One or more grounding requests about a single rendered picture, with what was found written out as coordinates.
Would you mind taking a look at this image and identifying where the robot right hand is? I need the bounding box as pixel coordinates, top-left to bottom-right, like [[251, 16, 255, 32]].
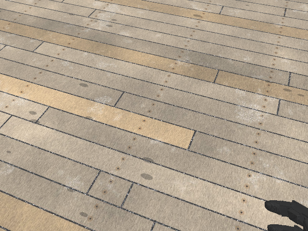
[[265, 200, 308, 231]]

